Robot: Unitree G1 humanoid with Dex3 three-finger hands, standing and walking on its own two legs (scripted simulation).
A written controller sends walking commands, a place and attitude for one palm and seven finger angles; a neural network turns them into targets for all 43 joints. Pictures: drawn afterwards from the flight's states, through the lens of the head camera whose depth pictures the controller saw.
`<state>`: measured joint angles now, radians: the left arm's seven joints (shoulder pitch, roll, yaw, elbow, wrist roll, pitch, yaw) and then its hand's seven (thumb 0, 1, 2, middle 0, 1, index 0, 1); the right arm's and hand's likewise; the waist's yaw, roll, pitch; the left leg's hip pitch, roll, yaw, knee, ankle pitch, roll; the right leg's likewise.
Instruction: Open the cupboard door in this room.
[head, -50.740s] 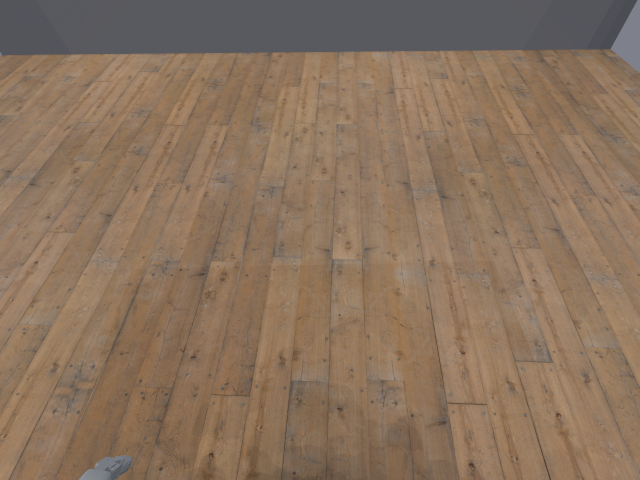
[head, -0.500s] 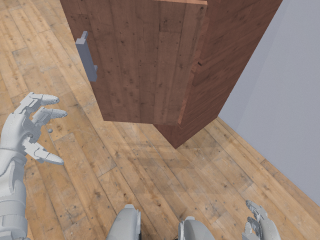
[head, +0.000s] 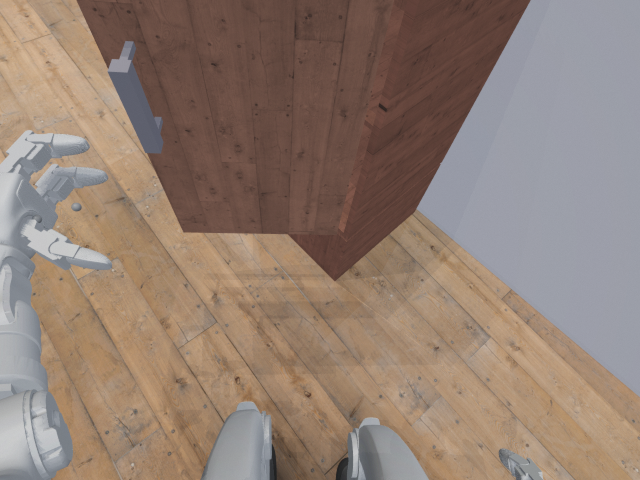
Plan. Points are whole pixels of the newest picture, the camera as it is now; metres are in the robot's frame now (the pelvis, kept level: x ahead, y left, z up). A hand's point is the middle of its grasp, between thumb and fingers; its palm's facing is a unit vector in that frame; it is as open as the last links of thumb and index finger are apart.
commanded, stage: move the hooked fingers beside the handle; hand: left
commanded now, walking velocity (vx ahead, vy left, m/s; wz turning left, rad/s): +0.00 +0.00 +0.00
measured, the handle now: (142, 100) +0.60 +0.26 +0.05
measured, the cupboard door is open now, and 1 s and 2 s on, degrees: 48 48 48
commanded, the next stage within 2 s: slide the fingers in behind the handle in 1.60 s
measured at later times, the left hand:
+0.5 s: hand (90, 153) +0.49 +0.30 +0.06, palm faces +0.04 -1.00 -0.02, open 14.0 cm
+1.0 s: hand (95, 121) +0.55 +0.31 +0.05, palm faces +0.03 -1.00 -0.03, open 14.0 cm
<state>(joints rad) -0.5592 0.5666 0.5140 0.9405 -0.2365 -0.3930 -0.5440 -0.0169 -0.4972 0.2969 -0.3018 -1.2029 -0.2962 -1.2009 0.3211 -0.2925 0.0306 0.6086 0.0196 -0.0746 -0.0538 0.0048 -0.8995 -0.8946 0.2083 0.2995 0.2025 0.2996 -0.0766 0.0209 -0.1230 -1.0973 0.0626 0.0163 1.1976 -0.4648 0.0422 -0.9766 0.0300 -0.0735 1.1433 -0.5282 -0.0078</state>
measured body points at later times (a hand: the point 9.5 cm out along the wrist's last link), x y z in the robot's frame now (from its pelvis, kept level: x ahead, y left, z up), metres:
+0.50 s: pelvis -0.01 +0.00 -0.02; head +0.15 +0.03 +0.40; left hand +0.48 +0.35 +0.06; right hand +0.03 -0.29 -0.12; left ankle +0.05 +0.09 -0.64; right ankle +0.01 -0.12 -0.64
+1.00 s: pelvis +0.00 +0.01 -0.03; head +0.20 +0.05 +0.37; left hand +0.54 +0.36 +0.06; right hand -0.02 -0.26 -0.12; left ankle +0.05 +0.09 -0.64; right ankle +0.01 -0.12 -0.64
